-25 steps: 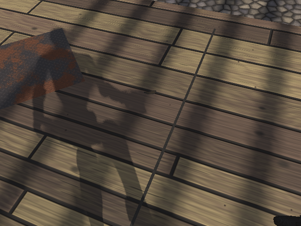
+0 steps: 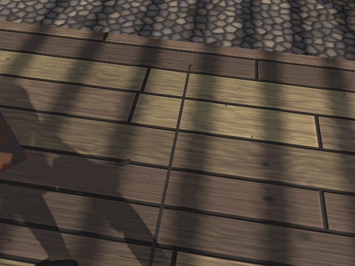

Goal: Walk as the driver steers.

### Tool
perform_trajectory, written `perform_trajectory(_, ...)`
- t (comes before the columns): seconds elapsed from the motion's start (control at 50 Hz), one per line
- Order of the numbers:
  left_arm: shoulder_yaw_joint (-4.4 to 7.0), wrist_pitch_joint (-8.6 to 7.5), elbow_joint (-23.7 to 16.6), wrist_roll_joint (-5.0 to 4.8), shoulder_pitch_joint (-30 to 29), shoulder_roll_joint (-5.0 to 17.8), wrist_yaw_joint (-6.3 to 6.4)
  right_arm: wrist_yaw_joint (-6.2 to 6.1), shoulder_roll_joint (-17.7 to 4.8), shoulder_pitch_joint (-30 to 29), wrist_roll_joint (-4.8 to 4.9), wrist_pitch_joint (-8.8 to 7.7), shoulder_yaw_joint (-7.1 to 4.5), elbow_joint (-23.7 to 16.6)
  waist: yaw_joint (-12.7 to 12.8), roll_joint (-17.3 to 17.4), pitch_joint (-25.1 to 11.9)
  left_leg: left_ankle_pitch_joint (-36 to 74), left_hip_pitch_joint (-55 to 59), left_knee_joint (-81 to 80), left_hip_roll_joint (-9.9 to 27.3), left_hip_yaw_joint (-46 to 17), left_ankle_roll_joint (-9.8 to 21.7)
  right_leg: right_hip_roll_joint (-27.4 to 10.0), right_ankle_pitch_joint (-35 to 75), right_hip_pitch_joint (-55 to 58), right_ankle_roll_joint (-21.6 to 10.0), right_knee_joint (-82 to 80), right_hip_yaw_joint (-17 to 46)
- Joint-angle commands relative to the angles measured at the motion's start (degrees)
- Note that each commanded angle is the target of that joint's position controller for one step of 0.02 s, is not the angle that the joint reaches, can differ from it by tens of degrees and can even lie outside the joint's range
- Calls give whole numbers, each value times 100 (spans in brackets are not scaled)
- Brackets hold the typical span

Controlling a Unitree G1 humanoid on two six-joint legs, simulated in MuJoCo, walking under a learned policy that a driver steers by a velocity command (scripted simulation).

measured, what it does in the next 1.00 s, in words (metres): walks ahead, turning left: right foot, then left foot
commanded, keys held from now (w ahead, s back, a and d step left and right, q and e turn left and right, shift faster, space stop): w+q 0.78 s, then w+e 0.22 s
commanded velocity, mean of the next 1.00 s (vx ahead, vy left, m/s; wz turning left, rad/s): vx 0.50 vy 0.00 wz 0.42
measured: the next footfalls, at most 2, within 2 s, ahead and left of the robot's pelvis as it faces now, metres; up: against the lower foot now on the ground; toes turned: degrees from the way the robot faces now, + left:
right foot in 0.16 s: +0.24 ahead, -0.14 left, +0.00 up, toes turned +8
left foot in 0.64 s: +0.45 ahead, +0.19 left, +0.00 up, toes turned +25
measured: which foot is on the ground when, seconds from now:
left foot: down 0.00-0.16, up 0.18-0.62, down 0.64-1.00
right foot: up 0.00-0.14, down 0.16-0.66, up 0.68-1.00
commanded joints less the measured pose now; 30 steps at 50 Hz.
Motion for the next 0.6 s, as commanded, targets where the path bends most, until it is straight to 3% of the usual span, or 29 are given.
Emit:
perform_trajectory(0.02,53,-147,-459,-58,-538,292,-63,-70,-1085,-105,57,-24,-262,-354,95,674,-56,954,-393,-545,1276,-1122,922,292,729,659,109,-726,-163)
perform_trajectory(0.08,130,-217,-528,-101,-695,485,-100,-110,-1116,35,77,56,-280,-311,178,761,-57,613,-174,-227,1424,-1511,773,335,542,1036,-7,-1192,-41)
perform_trajectory(0.12,228,-248,-390,-99,-228,653,-72,-129,-1078,-38,64,98,-276,-331,514,793,-215,707,-295,254,1314,-1548,587,323,377,1900,-206,-1531,-113)
perform_trajectory(0.14,324,-259,-273,-45,322,846,-20,-121,-898,-71,27,92,-217,-374,803,715,-555,878,-587,969,1007,-1372,414,123,249,2819,-387,-1583,-11)
perform_trajectory(0.16,430,-245,-174,41,1261,1220,45,-106,-528,-162,-90,64,-86,-548,1217,43,-1359,-31,-1388,2635,611,-941,185,-922,31,4226,-756,-1466,957)
perform_trajectory(0.18,524,-134,-10,61,1608,1591,20,-115,-177,480,48,-16,24,-752,944,-1658,-1971,-2180,-3149,4294,39,-277,-81,-2084,-1157,5510,-1565,-1948,3186)
perform_trajectory(0.2,417,-118,-2,11,1523,1078,-11,-137,-737,355,155,-12,-104,-644,1034,-1118,-1510,-2127,-3792,5121,398,-524,-138,-2012,-2115,5144,-1579,-2243,3548)
perform_trajectory(0.22,323,-121,-13,-18,1280,766,-7,-130,-979,-91,152,15,-191,-697,1061,-694,-849,-1610,-3950,5337,573,-522,-146,-1770,-1858,4564,-1378,-2318,2707)
perform_trajectory(0.24,262,-124,-15,7,959,610,-19,-133,-917,-244,105,51,-201,-695,909,-408,-557,-1186,-3762,5288,740,-433,-201,-1505,-1199,4009,-1260,-2441,2053)
perform_trajectory(0.26,222,-120,26,24,733,455,-31,-116,-847,-388,55,83,-214,-743,798,-395,-294,-914,-3673,5101,860,-412,-244,-1315,-683,3583,-1232,-2588,1585)
perform_trajectory(0.3,226,-161,105,58,519,413,-25,-58,-623,-437,71,178,-199,-812,609,-528,-89,-602,-3317,4883,1034,-335,-296,-1117,-55,2981,-1180,-2890,875)
perform_trajectory(0.38,336,-230,313,30,537,674,6,5,-426,-832,13,255,-139,-1070,575,-235,37,80,-3425,4099,1106,-267,-427,-1156,820,2837,-1318,-3166,58)
perform_trajectory(0.46,395,-178,465,-8,630,907,51,153,-350,-1469,17,197,-66,-1275,779,-97,144,1159,-3073,2787,1010,31,-319,-1036,1069,2889,-1165,-3196,-728)
perform_trajectory(0.54,467,-80,664,-128,921,1128,62,260,-451,-2057,23,217,-79,-1581,902,-62,304,993,-3019,2124,903,280,-77,-1225,1266,3434,-984,-3012,-1077)
perform_trajectory(0.56,487,-42,700,-156,957,1185,64,279,-501,-2113,13,227,-100,-1644,874,-78,295,758,-2957,2028,828,376,15,-1269,1631,3602,-929,-2834,-1164)
perform_trajectory(0.6,540,36,713,-203,949,1372,89,285,-698,-1862,-18,267,-205,-1679,626,-247,-8,165,-2295,1959,462,717,252,-1249,3429,3793,-800,-2033,-1390)
Keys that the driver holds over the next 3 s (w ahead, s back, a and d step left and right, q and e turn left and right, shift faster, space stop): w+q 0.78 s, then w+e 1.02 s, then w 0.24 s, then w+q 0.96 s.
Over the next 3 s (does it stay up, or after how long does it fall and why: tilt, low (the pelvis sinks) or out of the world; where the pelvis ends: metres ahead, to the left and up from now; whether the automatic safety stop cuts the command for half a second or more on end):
stays up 1.64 0.33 -0.01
